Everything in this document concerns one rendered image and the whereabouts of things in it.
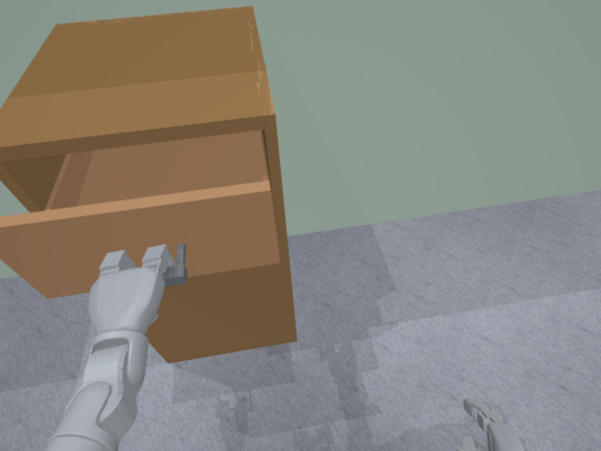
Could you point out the drawer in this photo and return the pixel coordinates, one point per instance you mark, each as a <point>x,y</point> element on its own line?
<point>212,193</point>

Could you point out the left robot forearm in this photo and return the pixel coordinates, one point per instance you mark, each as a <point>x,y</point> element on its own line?
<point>104,408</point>

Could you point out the handle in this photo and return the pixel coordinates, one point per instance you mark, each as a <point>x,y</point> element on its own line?
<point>177,275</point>

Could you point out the robot right hand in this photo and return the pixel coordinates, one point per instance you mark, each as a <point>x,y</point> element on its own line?
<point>500,436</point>

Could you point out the robot left hand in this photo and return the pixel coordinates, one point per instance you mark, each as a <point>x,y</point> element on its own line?
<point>127,297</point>

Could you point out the cabinet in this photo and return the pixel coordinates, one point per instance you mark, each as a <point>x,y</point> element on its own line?
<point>150,79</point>

